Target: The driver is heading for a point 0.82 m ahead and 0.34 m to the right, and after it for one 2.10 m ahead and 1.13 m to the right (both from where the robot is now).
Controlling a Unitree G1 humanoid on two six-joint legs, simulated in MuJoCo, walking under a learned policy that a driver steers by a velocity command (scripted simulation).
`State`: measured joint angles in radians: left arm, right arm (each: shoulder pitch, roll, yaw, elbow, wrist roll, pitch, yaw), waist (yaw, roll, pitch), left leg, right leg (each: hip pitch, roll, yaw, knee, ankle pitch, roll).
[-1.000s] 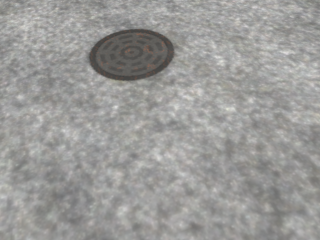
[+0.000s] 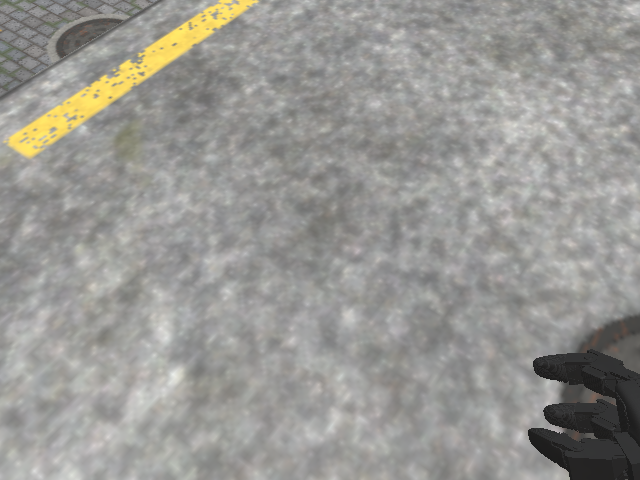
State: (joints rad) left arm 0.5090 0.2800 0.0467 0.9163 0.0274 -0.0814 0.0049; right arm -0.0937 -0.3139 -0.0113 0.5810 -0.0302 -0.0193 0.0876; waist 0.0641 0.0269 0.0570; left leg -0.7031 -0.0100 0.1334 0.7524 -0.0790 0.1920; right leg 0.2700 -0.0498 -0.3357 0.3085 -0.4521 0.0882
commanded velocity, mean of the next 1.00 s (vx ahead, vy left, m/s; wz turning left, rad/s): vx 1.00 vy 0.00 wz -0.57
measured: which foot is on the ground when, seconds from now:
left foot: up 0.00-0.02, down 0.04-0.48, up 0.50-0.86, down 0.88-1.00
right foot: down 0.00-0.04, up 0.06-0.46, down 0.48-0.88, up 0.90-1.00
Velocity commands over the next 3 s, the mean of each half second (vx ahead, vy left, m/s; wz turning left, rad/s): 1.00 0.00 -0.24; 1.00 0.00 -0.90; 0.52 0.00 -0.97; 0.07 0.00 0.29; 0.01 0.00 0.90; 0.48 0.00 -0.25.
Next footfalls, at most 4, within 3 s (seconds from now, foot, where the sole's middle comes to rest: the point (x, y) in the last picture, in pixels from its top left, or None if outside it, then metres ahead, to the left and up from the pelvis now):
0.04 left None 0.23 0.04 -0.74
0.48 right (384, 380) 0.66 -0.07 -0.74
0.88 left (359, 220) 1.10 -0.01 -0.74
1.28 right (505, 185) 1.25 -0.40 -0.74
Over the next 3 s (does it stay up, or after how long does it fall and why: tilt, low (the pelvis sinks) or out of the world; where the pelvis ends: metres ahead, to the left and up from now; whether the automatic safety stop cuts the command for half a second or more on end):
stays up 1.42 -0.37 0.02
